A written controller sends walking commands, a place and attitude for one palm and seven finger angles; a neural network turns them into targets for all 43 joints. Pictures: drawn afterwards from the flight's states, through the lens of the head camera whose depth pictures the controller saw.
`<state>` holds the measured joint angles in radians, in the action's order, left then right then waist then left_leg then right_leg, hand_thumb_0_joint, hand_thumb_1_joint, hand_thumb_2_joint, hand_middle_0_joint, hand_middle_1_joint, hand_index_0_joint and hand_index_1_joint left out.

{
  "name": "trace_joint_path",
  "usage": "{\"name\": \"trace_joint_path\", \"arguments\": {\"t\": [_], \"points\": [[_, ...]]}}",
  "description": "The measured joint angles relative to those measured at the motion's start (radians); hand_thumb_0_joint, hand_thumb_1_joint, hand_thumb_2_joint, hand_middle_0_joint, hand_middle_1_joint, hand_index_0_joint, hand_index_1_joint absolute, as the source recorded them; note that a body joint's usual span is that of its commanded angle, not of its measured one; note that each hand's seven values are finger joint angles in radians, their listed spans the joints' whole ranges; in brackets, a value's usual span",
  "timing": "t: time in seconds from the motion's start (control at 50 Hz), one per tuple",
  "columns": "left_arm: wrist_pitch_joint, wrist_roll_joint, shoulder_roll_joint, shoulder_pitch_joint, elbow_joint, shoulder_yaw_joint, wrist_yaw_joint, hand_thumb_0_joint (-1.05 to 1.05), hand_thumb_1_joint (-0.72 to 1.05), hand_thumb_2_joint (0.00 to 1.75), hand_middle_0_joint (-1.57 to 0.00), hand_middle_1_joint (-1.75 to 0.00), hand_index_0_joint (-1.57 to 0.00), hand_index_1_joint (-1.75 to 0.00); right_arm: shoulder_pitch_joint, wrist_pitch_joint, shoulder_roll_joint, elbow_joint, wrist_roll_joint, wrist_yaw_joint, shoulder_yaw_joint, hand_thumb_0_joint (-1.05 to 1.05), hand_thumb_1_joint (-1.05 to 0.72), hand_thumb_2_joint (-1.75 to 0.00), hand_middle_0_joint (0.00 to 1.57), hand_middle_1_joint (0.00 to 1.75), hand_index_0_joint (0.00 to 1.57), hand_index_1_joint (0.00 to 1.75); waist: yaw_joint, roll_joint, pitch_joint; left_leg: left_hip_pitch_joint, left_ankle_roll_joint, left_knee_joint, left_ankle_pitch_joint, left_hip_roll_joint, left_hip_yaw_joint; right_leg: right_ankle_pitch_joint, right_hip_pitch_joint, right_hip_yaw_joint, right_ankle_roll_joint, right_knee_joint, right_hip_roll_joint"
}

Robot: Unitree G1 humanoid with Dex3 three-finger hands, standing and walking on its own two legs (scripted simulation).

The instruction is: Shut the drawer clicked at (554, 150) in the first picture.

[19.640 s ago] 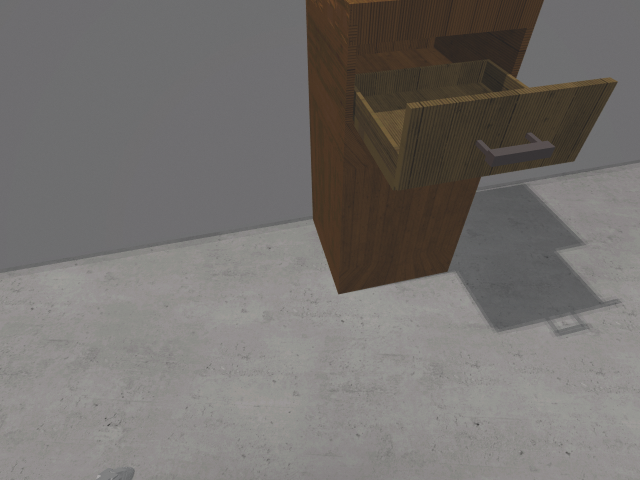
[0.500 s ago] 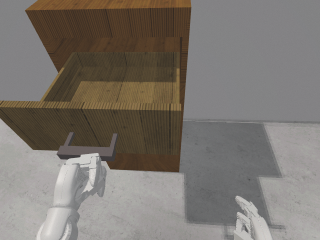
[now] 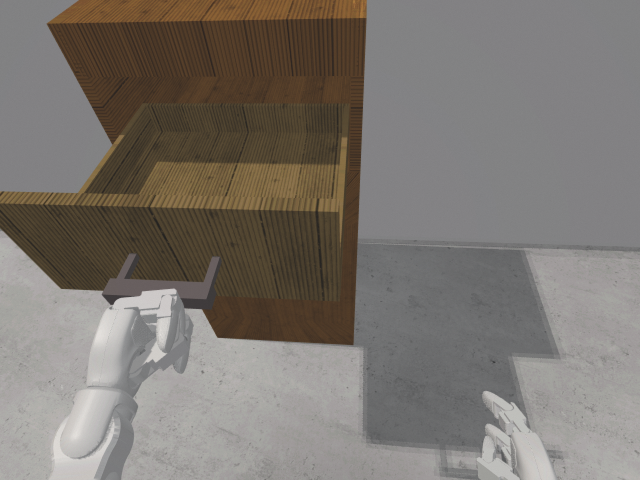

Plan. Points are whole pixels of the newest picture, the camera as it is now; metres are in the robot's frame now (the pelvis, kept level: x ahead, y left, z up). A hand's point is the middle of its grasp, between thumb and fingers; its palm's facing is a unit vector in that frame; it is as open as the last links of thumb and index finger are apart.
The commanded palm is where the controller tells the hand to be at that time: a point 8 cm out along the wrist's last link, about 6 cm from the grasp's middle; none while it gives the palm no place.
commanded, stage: push the drawer shut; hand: left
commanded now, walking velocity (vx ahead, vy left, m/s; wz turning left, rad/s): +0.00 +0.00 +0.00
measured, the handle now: (166, 278) +0.33 +0.21 +0.09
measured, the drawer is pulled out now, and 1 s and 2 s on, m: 0.29 0.16 0.04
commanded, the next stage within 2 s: none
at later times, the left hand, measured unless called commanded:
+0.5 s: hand (188, 293) +0.31 +0.18 +0.09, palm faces -0.02 -1.00 -0.04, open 2.8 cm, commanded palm +0.30 +0.23 +0.09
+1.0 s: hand (209, 250) +0.37 +0.17 +0.09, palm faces -0.01 -1.00 -0.04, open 2.9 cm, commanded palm +0.36 +0.22 +0.09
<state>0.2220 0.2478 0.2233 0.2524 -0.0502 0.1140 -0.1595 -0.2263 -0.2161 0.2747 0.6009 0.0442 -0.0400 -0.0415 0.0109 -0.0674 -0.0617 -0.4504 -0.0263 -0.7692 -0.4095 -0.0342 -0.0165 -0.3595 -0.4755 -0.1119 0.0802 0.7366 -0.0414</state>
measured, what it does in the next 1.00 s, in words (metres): stands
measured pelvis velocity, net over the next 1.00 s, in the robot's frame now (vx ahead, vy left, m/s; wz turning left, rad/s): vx -0.01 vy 0.03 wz -0.02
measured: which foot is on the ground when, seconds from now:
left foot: down 0.00-1.00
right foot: down 0.00-1.00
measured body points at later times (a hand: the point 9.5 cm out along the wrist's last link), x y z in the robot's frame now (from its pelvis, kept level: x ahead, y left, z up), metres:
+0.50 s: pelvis -0.01 +0.02 +0.00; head +0.02 +0.00 +0.45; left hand +0.30 +0.23 +0.10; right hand +0.15 -0.22 -0.09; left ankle -0.01 +0.10 -0.71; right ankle +0.01 -0.06 -0.71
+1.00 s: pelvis -0.01 +0.03 +0.00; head +0.03 +0.02 +0.45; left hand +0.37 +0.22 +0.10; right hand +0.11 -0.22 -0.11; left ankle -0.01 +0.10 -0.71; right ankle +0.01 -0.06 -0.71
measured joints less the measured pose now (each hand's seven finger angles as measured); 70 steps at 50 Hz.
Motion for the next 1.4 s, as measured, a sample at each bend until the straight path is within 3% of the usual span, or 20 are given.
{"name": "trace_joint_path", "arguments": {"t": [0.34,0.88,1.08,1.4], "points": [[0.003,0.009,0.023,-0.239,0.247,0.037,-0.033,-0.05,0.74,0.89,-1.40,-1.60,-1.40,-1.60,0.014,0.008,-0.005,0.031,0.011,-0.005,-0.004,0.01,-0.90,-0.90,0.20,0.30,0.20,0.30,-0.013,0.011,0.010,0.013,-0.009,0.040,0.030,-0.004,0.017,0.034,0.007,0.018,-0.009,-0.036,0.003],[0.014,-0.054,0.002,-0.540,0.504,-0.001,0.061,-0.06,0.77,0.91,-1.40,-1.60,-1.40,-1.60,-0.031,0.076,-0.016,0.047,0.003,0.010,-0.009,0.01,-0.90,-0.90,0.20,0.30,0.20,0.30,-0.030,0.028,0.020,-0.014,-0.039,0.046,0.040,-0.028,0.037,0.042,-0.025,0.038,-0.038,-0.030,0.028],[0.041,-0.069,0.011,-0.641,0.635,0.027,0.074,-0.04,0.81,0.93,-1.40,-1.60,-1.40,-1.60,-0.058,0.109,-0.012,0.056,-0.001,0.020,-0.002,0.01,-0.90,-0.90,0.20,0.30,0.20,0.30,-0.046,0.033,0.012,-0.023,-0.036,0.049,0.038,-0.022,0.043,0.044,-0.038,0.044,-0.035,-0.033,0.021],[0.100,-0.086,0.073,-0.854,0.907,0.108,0.044,-0.06,0.80,0.92,-1.40,-1.60,-1.40,-1.60,-0.084,0.151,0.001,0.069,-0.005,0.021,0.003,0.01,-0.91,-0.90,0.20,0.30,0.20,0.30,-0.077,0.041,0.014,-0.083,-0.025,0.025,0.037,-0.008,0.037,0.048,-0.094,0.036,-0.020,-0.020,0.007]]}}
